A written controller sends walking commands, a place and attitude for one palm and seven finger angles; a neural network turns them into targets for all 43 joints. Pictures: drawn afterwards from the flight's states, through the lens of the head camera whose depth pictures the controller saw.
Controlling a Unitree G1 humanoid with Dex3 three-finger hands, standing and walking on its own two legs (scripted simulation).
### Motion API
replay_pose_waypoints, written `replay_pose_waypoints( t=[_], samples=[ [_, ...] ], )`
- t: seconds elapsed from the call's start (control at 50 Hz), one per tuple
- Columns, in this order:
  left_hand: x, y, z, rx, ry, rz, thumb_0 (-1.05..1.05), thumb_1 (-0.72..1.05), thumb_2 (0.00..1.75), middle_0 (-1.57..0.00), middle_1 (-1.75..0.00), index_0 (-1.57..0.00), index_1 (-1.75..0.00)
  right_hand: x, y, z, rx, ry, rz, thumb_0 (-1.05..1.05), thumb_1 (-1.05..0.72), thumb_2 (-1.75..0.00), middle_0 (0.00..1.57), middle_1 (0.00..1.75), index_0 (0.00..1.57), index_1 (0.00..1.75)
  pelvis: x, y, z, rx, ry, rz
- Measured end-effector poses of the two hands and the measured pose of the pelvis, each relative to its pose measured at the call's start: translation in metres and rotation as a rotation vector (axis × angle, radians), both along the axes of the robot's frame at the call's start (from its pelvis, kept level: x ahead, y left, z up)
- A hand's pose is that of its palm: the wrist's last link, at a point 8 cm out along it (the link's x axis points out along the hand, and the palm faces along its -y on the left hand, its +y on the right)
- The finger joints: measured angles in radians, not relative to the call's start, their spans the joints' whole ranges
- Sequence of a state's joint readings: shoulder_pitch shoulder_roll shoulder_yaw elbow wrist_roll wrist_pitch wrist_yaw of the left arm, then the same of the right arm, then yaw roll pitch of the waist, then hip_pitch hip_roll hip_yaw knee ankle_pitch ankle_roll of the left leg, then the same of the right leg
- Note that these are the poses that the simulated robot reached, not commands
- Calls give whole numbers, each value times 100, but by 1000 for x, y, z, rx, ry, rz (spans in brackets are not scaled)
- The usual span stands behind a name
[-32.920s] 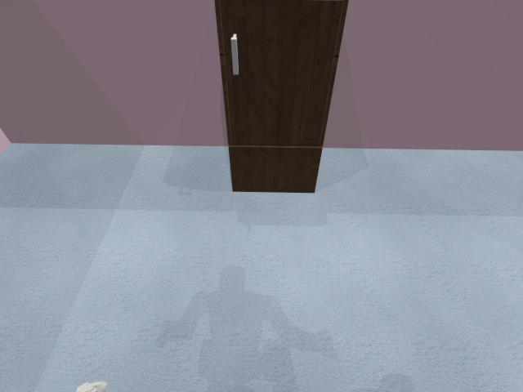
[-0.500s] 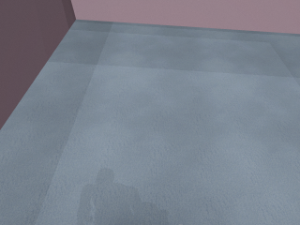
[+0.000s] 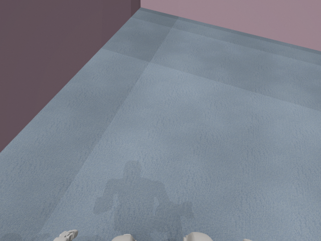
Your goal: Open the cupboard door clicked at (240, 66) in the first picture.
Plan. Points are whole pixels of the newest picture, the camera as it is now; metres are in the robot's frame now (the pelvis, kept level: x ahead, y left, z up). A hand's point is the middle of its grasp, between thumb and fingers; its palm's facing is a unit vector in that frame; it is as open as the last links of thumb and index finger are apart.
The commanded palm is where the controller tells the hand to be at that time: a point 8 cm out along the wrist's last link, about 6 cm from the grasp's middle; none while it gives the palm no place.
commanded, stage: turn to face it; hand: left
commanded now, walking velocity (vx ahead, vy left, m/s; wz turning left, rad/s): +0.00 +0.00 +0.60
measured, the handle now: out of the picture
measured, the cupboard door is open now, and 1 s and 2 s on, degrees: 44 44 44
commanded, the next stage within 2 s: none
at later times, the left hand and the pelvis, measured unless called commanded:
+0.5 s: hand out of the picture +0.02 +0.15 -0.17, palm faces +0.34 -0.91 -0.22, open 7.4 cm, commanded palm none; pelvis +0.04 -0.05 -0.01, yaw +20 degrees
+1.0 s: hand out of the picture +0.00 +0.12 -0.16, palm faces +0.60 -0.77 -0.23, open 7.4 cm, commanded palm none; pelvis +0.06 -0.08 +0.01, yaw +38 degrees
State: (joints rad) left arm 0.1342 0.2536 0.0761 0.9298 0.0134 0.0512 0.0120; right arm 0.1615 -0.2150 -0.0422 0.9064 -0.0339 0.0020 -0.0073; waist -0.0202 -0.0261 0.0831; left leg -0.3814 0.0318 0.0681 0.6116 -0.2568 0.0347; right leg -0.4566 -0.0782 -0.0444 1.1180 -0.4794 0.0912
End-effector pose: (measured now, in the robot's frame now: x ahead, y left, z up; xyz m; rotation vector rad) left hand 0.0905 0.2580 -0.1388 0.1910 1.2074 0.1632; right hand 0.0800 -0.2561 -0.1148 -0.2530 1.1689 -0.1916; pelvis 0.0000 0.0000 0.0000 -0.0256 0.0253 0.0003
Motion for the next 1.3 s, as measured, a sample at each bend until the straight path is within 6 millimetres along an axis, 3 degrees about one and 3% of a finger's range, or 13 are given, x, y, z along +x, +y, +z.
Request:
replay_pose_waypoints(
  t=[0.16,0.22,0.3,0.42,0.52,0.58,0.7,0.8,0.86,1.0,1.12,1.3],
  samples=[
    [9,-20,25,35,-84,78,1,91,89,-19,-30,-20,-30,30,-24,-8,35,63,92,0,-91,-89,21,30,20,29,14,-31,6,-3,8,116],
    [0,-30,23,70,-101,109,1,91,89,-19,-30,-20,-30,48,-39,-21,53,69,115,0,-90,-89,21,30,20,30,21,-48,-4,30,15,154],
    [-26,-48,27,64,-46,172,1,91,89,-19,-30,-20,-30,75,-46,-19,52,74,164,0,-91,-89,20,30,20,29,28,-55,3,38,-2,214],
    [-68,-66,18,8,36,271,1,91,89,-20,-30,-20,-30,123,-26,-3,57,32,277,1,-91,-89,20,30,20,29,37,-58,9,69,-2,285],
    [-102,-60,-7,-26,82,368,1,90,89,-20,-30,-20,-30,161,2,-5,36,-57,393,0,-91,-89,20,30,20,29,39,-49,-9,42,-5,356],
    [-107,-55,-8,-11,90,420,1,91,89,-20,-30,-20,-30,166,10,-1,26,-58,442,0,-91,-89,20,30,20,29,38,-54,-7,39,-10,392],
    [-95,-54,14,32,1,474,1,91,89,-19,-30,-20,-30,166,5,-5,32,6,498,0,-91,-89,21,30,20,29,42,-69,2,16,-12,465],
    [-93,-67,21,92,-52,506,1,91,89,-20,-30,-20,-30,179,-9,-21,55,42,520,0,-90,-89,21,30,20,30,53,-87,-6,35,1,528],
    [-100,-80,25,84,-41,546,1,91,89,-20,-30,-20,-30,188,-9,-19,50,64,544,0,-91,-89,21,30,20,29,57,-88,-1,39,-7,576],
    [-124,-105,15,2,-11,633,1,91,89,-20,-30,-20,-30,210,23,-2,45,50,644,1,-91,-89,20,30,20,29,61,-81,7,62,2,659],
    [-157,-104,-9,-37,36,732,1,91,89,-20,-30,-20,-30,222,58,-2,26,-22,756,0,-91,-89,20,30,20,29,54,-73,-7,36,-4,733],
    [-156,-98,17,29,-26,823,1,91,89,-19,-30,-20,-30,220,53,-1,8,65,828,0,-90,-89,21,30,20,29,64,-86,7,8,-7,833]
  ],
)
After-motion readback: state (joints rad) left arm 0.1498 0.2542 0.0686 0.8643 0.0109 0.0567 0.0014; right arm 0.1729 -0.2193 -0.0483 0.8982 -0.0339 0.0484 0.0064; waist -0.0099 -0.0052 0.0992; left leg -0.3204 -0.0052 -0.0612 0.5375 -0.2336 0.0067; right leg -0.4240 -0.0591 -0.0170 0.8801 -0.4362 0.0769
